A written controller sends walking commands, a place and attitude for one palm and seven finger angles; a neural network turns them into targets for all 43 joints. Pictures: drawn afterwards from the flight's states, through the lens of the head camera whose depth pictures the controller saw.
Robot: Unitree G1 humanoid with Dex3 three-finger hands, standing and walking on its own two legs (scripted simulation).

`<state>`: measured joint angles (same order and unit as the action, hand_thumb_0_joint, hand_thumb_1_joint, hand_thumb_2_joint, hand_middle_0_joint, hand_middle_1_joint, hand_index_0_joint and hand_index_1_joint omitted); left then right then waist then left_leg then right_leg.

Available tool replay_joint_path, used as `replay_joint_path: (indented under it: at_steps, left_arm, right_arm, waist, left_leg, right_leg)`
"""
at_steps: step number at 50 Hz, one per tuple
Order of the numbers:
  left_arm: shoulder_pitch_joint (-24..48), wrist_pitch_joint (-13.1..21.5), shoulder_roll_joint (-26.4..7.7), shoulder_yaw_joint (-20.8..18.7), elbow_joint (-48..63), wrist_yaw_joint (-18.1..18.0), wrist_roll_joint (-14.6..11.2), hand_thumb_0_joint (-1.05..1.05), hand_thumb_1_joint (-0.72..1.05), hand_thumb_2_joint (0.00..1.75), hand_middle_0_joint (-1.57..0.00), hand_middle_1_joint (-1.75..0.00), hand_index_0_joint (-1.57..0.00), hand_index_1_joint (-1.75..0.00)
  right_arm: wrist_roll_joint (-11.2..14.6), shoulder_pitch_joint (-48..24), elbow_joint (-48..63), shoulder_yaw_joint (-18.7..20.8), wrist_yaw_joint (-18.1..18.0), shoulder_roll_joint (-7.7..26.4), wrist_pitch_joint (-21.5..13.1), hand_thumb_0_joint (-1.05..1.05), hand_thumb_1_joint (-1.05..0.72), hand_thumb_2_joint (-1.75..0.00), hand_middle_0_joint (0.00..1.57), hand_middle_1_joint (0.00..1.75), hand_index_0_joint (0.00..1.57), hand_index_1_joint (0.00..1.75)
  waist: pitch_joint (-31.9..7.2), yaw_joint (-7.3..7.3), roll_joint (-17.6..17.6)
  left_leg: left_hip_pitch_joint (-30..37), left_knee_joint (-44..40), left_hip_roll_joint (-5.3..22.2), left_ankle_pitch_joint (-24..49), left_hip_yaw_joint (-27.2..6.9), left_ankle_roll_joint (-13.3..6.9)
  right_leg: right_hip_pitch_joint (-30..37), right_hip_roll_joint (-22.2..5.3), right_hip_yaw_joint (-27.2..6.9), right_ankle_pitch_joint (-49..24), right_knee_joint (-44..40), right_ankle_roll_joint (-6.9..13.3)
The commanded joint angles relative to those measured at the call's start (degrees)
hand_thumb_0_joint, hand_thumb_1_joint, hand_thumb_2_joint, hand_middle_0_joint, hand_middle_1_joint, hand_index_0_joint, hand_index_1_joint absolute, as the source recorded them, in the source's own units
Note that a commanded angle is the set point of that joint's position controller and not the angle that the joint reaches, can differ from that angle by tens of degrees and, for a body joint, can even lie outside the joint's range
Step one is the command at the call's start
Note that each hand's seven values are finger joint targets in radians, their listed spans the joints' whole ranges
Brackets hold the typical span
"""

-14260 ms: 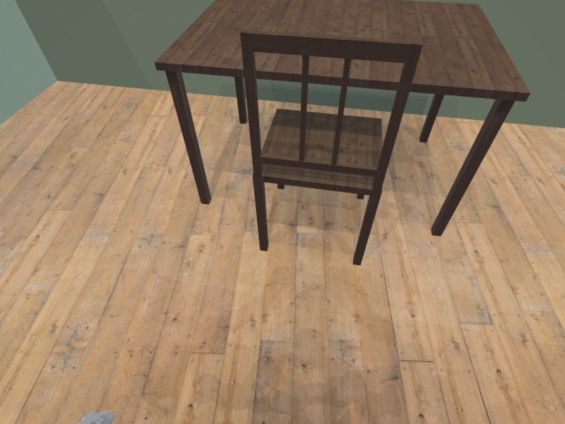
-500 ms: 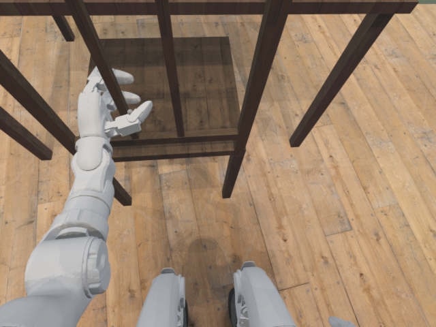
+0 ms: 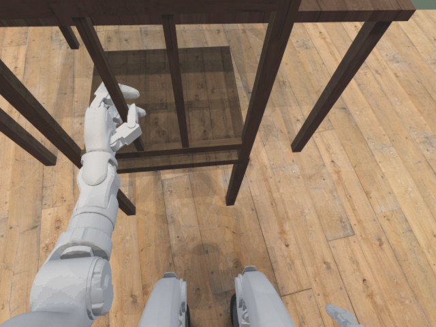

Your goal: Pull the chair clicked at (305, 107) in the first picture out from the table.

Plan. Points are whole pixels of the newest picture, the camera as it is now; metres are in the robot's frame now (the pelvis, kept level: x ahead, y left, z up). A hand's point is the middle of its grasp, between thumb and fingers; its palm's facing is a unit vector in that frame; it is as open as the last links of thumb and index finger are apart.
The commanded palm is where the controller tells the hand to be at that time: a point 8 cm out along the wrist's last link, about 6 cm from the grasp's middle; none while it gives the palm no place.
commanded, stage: hook a spindle and tug to test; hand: left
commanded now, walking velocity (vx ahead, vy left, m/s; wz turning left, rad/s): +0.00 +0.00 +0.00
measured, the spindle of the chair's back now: (119, 102) +0.50 +0.16 +0.05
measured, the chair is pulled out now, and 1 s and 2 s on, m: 0.02 0.08 0.14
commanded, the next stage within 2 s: step backward, pulling the chair out in 0.24 s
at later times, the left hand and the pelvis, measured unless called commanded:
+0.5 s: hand (134, 134) +0.44 +0.13 +0.04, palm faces +0.04 -0.98 -0.18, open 5.1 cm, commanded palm +0.41 +0.18 +0.04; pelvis +0.00 +0.00 +0.06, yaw +0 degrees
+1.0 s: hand (143, 152) +0.40 +0.11 +0.05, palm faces -0.06 -0.98 -0.16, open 4.8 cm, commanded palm +0.39 +0.16 +0.05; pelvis +0.00 +0.01 +0.11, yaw -3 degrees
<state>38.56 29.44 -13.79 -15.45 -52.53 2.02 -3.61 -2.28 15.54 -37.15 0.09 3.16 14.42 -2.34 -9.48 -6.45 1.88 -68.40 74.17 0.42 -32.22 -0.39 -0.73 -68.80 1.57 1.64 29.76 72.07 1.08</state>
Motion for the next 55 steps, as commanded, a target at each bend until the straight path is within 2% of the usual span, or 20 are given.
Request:
replay_joint_path:
  at_steps: [1,3,9,13,16,17,18,19,20,21,22,24,25,28,30,34,37,41,42,55]
  left_arm:
    - [13.6,3.6,-9.2,-1.2,13.5,0.8,-0.5,0.00,0.90,0.90,-0.50,-1.45,-0.50,-1.45]
    - [10.8,3.5,-8.5,-0.8,15.4,1.0,-0.9,0.00,0.90,0.90,-0.50,-1.45,-0.50,-1.45]
    - [7.4,3.0,-7.2,0.4,17.4,0.9,-1.4,0.00,0.90,0.90,-0.50,-1.45,-0.50,-1.45]
    - [11.8,4.0,-7.5,0.7,18.2,0.5,-0.8,0.00,0.90,0.90,-0.50,-1.45,-0.50,-1.45]
    - [14.3,3.9,-8.4,0.0,15.8,0.4,-0.6,0.00,0.90,0.90,-0.50,-1.45,-0.50,-1.45]
    - [18.3,4.2,-9.3,0.2,17.8,0.3,-0.5,0.00,0.90,0.90,-0.50,-1.45,-0.50,-1.45]
    - [23.0,-2.8,-22.7,0.2,26.7,-4.2,4.2,0.00,0.90,0.90,-0.50,-1.45,-0.50,-1.45]
    - [21.5,-6.9,-17.5,3.4,28.0,-5.8,3.5,0.00,0.90,0.90,-0.50,-1.45,-0.50,-1.45]
    - [16.1,-10.4,-13.8,6.1,25.4,-6.6,3.2,0.00,0.90,0.90,-0.50,-1.45,-0.50,-1.45]
    - [10.4,-13.5,-11.7,8.2,18.5,-7.1,3.3,0.00,0.90,0.90,-0.50,-1.45,-0.50,-1.45]
    - [8.4,-15.4,-9.2,9.9,14.5,-7.7,3.0,0.00,0.90,0.90,-0.50,-1.45,-0.50,-1.45]
    - [9.0,-16.9,-10.2,9.6,11.2,-8.9,3.4,0.00,0.90,0.90,-0.50,-1.45,-0.50,-1.45]
    - [9.7,-17.2,-10.3,9.8,8.9,-9.2,3.5,0.00,0.90,0.90,-0.50,-1.45,-0.50,-1.45]
    - [14.4,-16.0,-10.5,9.6,4.6,-9.6,3.7,0.00,0.90,0.90,-0.50,-1.45,-0.50,-1.45]
    - [15.2,-15.1,-9.8,10.1,2.4,-9.2,3.8,0.00,0.90,0.90,-0.50,-1.45,-0.50,-1.45]
    - [14.9,-13.8,-8.2,11.2,1.5,-8.0,3.9,0.00,0.90,0.90,-0.50,-1.45,-0.50,-1.45]
    - [12.1,-13.5,-8.3,10.6,1.3,-7.4,3.9,0.00,0.90,0.90,-0.50,-1.45,-0.50,-1.45]
    - [10.0,-13.1,-7.8,11.3,3.4,-6.6,3.7,0.00,0.90,0.90,-0.50,-1.45,-0.50,-1.45]
    - [8.9,-13.2,-8.7,10.3,3.0,-6.7,3.7,0.00,0.90,0.90,-0.50,-1.45,-0.50,-1.45]
    - [13.9,-11.6,-10.2,11.1,3.0,-8.8,3.6,0.00,0.90,0.90,-0.50,-1.45,-0.50,-1.45]
  right_arm:
    - [0.1,6.4,4.3,3.4,-0.9,8.7,-1.7,0.00,-0.90,-0.90,0.20,0.30,0.20,0.30]
    - [0.3,5.9,4.8,3.3,-0.8,8.4,-1.9,0.00,-0.90,-0.90,0.20,0.30,0.20,0.30]
    - [0.6,4.9,5.0,3.3,-1.1,8.1,-2.2,0.00,-0.90,-0.90,0.20,0.30,0.20,0.30]
    - [0.5,4.5,4.5,3.2,-1.6,8.2,-2.8,0.00,-0.90,-0.90,0.20,0.30,0.20,0.30]
    - [0.3,4.7,3.7,3.2,-2.0,8.5,-3.0,0.00,-0.90,-0.90,0.20,0.30,0.20,0.30]
    - [0.4,4.7,3.8,3.1,-2.2,8.7,-3.1,0.00,-0.90,-0.90,0.20,0.30,0.20,0.30]
    - [4.2,6.7,7.5,4.2,-3.8,9.0,2.6,0.00,-0.90,-0.90,0.20,0.30,0.20,0.30]
    - [5.1,7.3,9.3,3.9,-5.2,7.8,4.4,0.00,-0.90,-0.90,0.20,0.30,0.20,0.30]
    - [5.7,4.9,9.4,3.4,-6.2,7.3,5.8,0.00,-0.90,-0.90,0.20,0.30,0.20,0.30]
    - [5.9,3.3,9.3,2.8,-6.7,7.3,7.3,0.00,-0.90,-0.90,0.20,0.30,0.20,0.30]
    - [6.3,2.7,8.7,2.3,-7.7,7.3,8.2,0.00,-0.90,-0.90,0.20,0.30,0.20,0.30]
    - [6.0,3.8,7.2,2.1,-9.0,7.8,9.5,0.00,-0.90,-0.90,0.20,0.30,0.20,0.30]
    - [5.9,4.0,6.7,2.2,-9.2,8.2,10.1,0.00,-0.90,-0.90,0.20,0.30,0.20,0.30]
    - [5.2,4.5,4.3,2.4,-10.1,8.7,10.2,0.00,-0.90,-0.90,0.20,0.30,0.20,0.30]
    - [4.8,5.5,2.7,3.0,-10.1,8.7,9.9,0.00,-0.90,-0.90,0.20,0.30,0.20,0.30]
    - [4.3,6.0,0.7,3.9,-10.0,8.2,8.9,0.00,-0.90,-0.90,0.20,0.30,0.20,0.30]
    - [4.2,5.6,0.0,4.5,-9.9,8.3,8.4,0.00,-0.90,-0.90,0.20,0.30,0.20,0.30]
    - [4.0,4.0,0.3,4.7,-9.9,8.1,8.2,0.00,-0.90,-0.90,0.20,0.30,0.20,0.30]
    - [4.0,3.8,0.2,5.0,-10.0,8.5,8.1,0.00,-0.90,-0.90,0.20,0.30,0.20,0.30]
    - [5.3,0.9,-0.8,3.7,-10.5,7.9,6.6,0.00,-0.90,-0.90,0.20,0.30,0.20,0.30]
  waist:
    - [-29.8,0.32,-0.5]
    - [-30.6,1.20,1.3]
    - [-26.9,0.86,-1.1]
    - [-26.1,0.30,0.9]
    - [-25.3,-0.67,-1.2]
    - [-26.5,-0.97,1.5]
    - [-36.5,1.38,4.8]
    - [-33.7,-0.16,5.8]
    - [-31.0,-0.01,6.6]
    - [-23.6,-0.21,2.9]
    - [-19.6,-0.30,-1.1]
    - [-19.4,-0.46,-2.0]
    - [-18.5,-0.61,-3.3]
    - [-16.6,-0.65,2.0]
    - [-18.3,-0.40,4.9]
    - [-20.4,0.11,8.9]
    - [-21.4,0.63,7.0]
    - [-20.7,1.18,8.1]
    - [-20.6,1.26,6.0]
    - [-16.4,0.18,2.6]
  left_leg:
    - [16.7,-7.6,-1.8,22.6,-0.5,-0.1]
    - [17.8,-7.9,-1.8,24.3,-0.4,0.1]
    - [16.4,-8.3,-1.8,22.0,-0.2,0.0]
    - [16.5,-8.2,-1.9,19.0,-0.5,0.0]
    - [15.2,-7.6,-1.9,17.8,-0.6,-0.2]
    - [16.8,-7.7,-1.9,17.8,-0.9,-0.1]
    - [33.9,-18.5,-0.3,18.0,0.2,-1.0]
    - [37.1,-21.4,-0.7,19.2,0.4,-1.6]
    - [37.5,-23.3,-0.3,20.4,0.1,-1.5]
    - [33.3,-26.8,0.6,11.0,-1.4,-1.3]
    - [32.8,-28.1,1.0,12.3,-1.8,-2.0]
    - [36.3,-30.4,1.9,21.5,-1.9,-1.9]
    - [37.9,-31.9,2.6,22.6,-2.2,-1.7]
    - [44.0,-35.2,4.0,35.0,-2.3,-1.4]
    - [49.7,-35.0,5.1,46.7,-2.6,-0.9]
    - [56.5,-35.7,6.4,58.3,-2.9,-0.2]
    - [58.8,-36.6,6.9,61.0,-3.5,-0.1]
    - [59.2,-38.7,7.7,58.8,-3.4,0.1]
    - [58.9,-39.2,7.9,58.0,-3.7,-0.1]
    - [49.5,-42.4,5.0,30.9,-2.3,-0.8]
  right_leg:
    - [21.6,1.0,-1.0,-24.0,-7.9,0.5]
    - [22.1,0.9,-0.9,-25.4,-7.7,0.7]
    - [21.8,1.0,-1.0,-23.7,-8.5,0.4]
    - [19.1,0.9,-1.1,-20.1,-8.4,0.4]
    - [18.7,0.7,-1.2,-19.3,-8.5,0.2]
    - [17.7,0.7,-1.2,-18.7,-8.5,0.3]
    - [35.6,-3.3,-7.7,-18.3,-20.3,0.0]
    - [38.5,-2.7,-6.3,-23.4,-24.0,-0.3]
    - [38.5,-2.9,-5.4,-25.7,-24.9,-0.4]
    - [36.0,-3.1,-4.7,-14.3,-27.9,-1.0]
    - [36.7,-2.8,-4.1,-17.0,-28.5,-1.1]
    - [41.0,-3.3,-3.8,-29.4,-29.4,-1.7]
    - [42.1,-3.4,-3.8,-30.9,-31.3,-2.4]
    - [42.7,-3.1,-3.1,-37.6,-34.1,-2.6]
    - [42.7,-2.5,-3.0,-41.8,-35.6,-2.6]
    - [42.7,-2.1,-3.2,-43.6,-38.0,-2.1]
    - [43.7,-1.3,-3.0,-42.6,-39.2,-1.8]
    - [44.2,-1.2,-3.1,-39.5,-40.4,-1.4]
    - [45.0,-1.0,-3.0,-39.5,-40.6,-1.6]
    - [47.2,-3.1,-4.6,-30.1,-43.6,-2.2]
